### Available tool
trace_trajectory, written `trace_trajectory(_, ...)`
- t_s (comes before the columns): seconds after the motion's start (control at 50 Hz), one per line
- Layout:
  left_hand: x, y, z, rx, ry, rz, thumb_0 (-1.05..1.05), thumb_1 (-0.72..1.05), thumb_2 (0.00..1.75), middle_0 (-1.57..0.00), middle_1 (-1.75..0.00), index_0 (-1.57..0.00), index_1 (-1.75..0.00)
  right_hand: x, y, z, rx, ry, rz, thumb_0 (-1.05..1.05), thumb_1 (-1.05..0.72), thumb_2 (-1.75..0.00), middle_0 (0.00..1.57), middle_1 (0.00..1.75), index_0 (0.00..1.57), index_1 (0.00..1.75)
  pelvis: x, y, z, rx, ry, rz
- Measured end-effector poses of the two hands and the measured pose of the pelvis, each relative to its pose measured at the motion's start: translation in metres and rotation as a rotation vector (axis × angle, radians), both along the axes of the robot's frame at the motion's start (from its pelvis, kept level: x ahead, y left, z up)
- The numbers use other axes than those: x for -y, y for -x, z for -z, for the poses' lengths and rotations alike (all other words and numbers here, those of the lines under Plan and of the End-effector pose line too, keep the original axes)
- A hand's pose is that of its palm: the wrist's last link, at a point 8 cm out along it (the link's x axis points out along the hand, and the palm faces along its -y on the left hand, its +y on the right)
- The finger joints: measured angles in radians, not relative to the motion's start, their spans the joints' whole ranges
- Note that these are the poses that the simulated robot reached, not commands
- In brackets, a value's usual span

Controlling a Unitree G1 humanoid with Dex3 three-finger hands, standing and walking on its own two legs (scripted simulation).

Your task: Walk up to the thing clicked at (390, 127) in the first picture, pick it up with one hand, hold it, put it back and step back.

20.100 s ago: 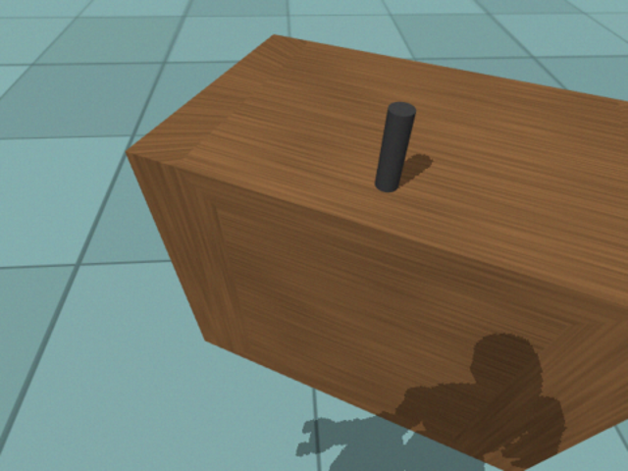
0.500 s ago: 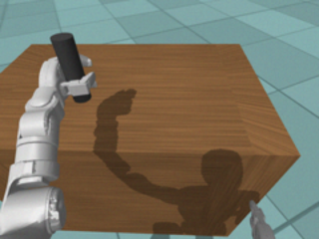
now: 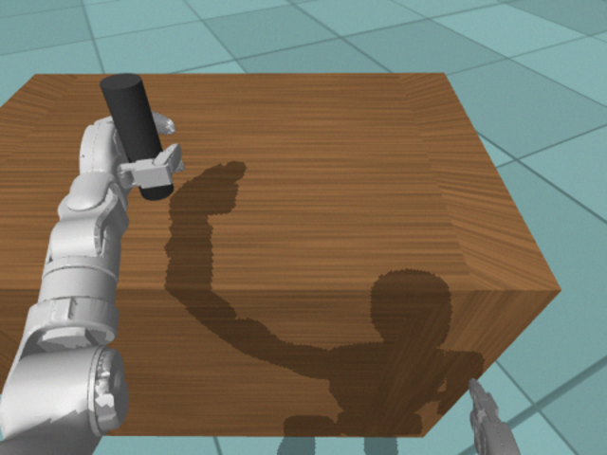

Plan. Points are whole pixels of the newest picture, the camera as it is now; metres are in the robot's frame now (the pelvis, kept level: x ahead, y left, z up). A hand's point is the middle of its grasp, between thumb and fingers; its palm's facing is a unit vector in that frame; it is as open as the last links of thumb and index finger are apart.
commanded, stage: lower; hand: left
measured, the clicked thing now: (141, 142) +0.46 +0.18 +0.21
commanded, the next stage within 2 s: loosen in 0.92 s
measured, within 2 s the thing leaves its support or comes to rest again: rests again in 0.94 s
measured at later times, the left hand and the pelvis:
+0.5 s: hand (173, 183) +0.46 +0.16 +0.14, palm faces +0.08 -1.00 -0.02, open 5.5 cm; pelvis +0.00 +0.00 -0.01, yaw -1 degrees
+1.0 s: hand (178, 198) +0.47 +0.17 +0.10, palm faces +0.07 -1.00 -0.02, open 5.5 cm; pelvis +0.01 +0.01 -0.02, yaw -1 degrees
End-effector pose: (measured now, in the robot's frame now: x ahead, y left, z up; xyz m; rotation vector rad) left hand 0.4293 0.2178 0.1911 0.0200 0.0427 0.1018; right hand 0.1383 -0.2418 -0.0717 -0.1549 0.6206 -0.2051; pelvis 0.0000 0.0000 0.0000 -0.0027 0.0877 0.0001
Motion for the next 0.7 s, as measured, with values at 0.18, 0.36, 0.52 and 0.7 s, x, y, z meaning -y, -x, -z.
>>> trace_trajectory(0.18, 0.002, -0.002, 0.029, -0.024, 0.000, 0.007, 0.02, 0.12, 1.19, -1.00, -1.19, -1.01, -1.15, 0.001, 0.002, 0.001, -0.030, 0.005, 0.008, -0.02, 0.54, -0.05, 0.05, 0.06, 0.06, 0.05, 0.000, 0.001, 0.001, -0.017, 0.001, 0.004)
trace_trajectory(0.36, 0.003, -0.006, 0.043, -0.001, 0.010, 0.010, 0.02, 0.12, 1.19, -1.00, -1.20, -1.00, -1.15, 0.006, 0.003, -0.002, -0.041, 0.029, 0.033, -0.02, 0.53, -0.06, 0.05, 0.06, 0.06, 0.05, 0.000, 0.001, 0.003, -0.030, 0.005, 0.007)
trace_trajectory(0.52, 0.002, -0.009, 0.055, -0.001, 0.002, 0.023, 0.02, 0.12, 1.19, -1.00, -1.20, -1.00, -1.15, 0.005, 0.005, 0.001, -0.062, 0.027, 0.047, -0.02, 0.53, -0.06, 0.05, 0.06, 0.06, 0.05, -0.003, 0.001, 0.006, -0.047, 0.009, 0.009)
trace_trajectory(0.7, 0.001, -0.011, 0.071, -0.003, 0.007, 0.021, 0.02, 0.12, 1.19, -1.00, -1.20, -1.00, -1.15, 0.002, 0.006, 0.003, -0.075, 0.029, 0.049, -0.01, 0.52, -0.06, 0.05, 0.06, 0.06, 0.05, -0.006, 0.001, 0.011, -0.067, 0.011, 0.016)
